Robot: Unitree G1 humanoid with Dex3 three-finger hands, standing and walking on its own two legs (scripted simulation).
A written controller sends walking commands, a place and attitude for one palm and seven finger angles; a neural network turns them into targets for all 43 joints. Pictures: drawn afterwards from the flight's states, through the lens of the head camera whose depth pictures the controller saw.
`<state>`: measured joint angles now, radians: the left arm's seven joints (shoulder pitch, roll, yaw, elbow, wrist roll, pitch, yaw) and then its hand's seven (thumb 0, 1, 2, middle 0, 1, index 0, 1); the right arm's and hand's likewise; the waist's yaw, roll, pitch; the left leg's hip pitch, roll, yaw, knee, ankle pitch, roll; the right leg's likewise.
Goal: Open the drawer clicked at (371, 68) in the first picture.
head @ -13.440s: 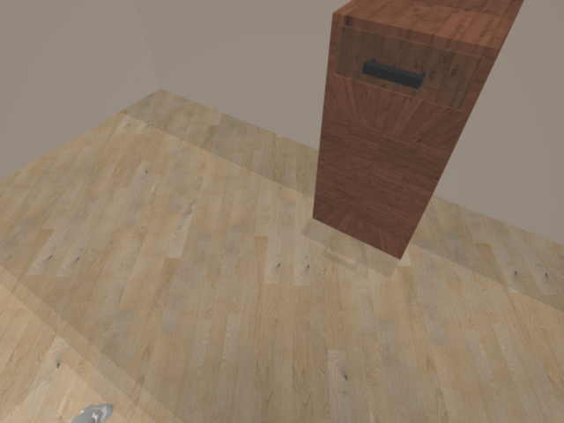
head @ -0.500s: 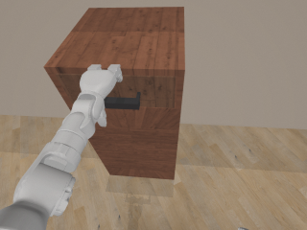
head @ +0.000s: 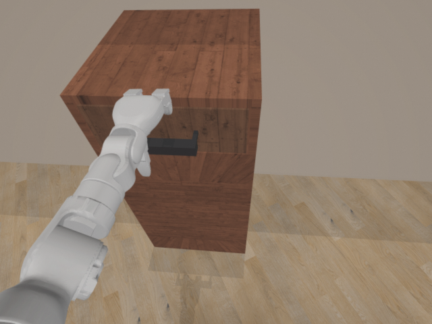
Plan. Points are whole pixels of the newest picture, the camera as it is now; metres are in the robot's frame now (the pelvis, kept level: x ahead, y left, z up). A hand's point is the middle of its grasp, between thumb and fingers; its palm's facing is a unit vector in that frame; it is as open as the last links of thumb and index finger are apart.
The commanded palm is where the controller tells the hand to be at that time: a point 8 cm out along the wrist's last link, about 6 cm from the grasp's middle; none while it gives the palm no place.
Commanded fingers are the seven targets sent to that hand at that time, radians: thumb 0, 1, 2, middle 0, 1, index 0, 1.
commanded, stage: move the hooked fingers above the handle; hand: left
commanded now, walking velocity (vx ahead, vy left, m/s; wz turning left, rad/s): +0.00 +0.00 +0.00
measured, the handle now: (163, 139) +0.51 +0.13 +0.03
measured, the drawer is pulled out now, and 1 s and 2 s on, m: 0.00 0.00 0.00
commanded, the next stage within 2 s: none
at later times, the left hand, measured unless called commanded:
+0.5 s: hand (153, 136) +0.45 +0.13 +0.10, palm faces -0.04 -0.03 -1.00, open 13.8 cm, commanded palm +0.43 +0.14 +0.16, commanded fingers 0.00 -0.50 0.30 -0.30 -1.20 -0.30 -1.20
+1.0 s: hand (158, 140) +0.45 +0.12 +0.09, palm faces -0.04 -0.05 -1.00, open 13.8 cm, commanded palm +0.44 +0.15 +0.16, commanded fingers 0.00 -0.50 0.30 -0.30 -1.20 -0.30 -1.20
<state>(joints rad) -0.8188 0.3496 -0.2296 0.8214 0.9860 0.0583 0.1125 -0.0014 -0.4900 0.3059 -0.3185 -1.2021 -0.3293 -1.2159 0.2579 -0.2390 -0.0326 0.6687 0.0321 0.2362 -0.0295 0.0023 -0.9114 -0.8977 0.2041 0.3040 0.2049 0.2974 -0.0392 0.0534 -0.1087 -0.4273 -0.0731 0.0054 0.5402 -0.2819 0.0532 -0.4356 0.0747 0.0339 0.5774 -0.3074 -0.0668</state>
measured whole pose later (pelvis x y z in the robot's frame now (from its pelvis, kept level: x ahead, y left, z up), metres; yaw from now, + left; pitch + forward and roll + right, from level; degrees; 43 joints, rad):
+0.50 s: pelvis +0.00 +0.00 +0.00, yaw +0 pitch +9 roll +1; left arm -0.78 0.33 -0.26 0.77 0.97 0.05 0.08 0.00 -0.49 0.31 -0.32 -1.20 -0.32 -1.20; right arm 0.24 -0.24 -0.04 0.66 0.03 0.25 -0.02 0.00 -0.91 -0.90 0.20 0.30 0.20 0.30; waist -0.03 0.06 -0.11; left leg -0.41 -0.07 0.00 0.54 -0.28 0.05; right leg -0.42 0.07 0.03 0.58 -0.31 -0.07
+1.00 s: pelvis +0.00 -0.01 +0.00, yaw +0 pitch +9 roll +1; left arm -0.75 0.34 -0.23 0.75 0.98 -0.02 0.09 0.00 -0.49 0.31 -0.32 -1.20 -0.32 -1.20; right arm 0.24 -0.25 -0.04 0.66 0.03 0.24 -0.04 0.00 -0.91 -0.90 0.20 0.30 0.20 0.30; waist -0.03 0.05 -0.10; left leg -0.42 -0.07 0.00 0.54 -0.29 0.04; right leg -0.43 0.08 0.03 0.58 -0.31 -0.08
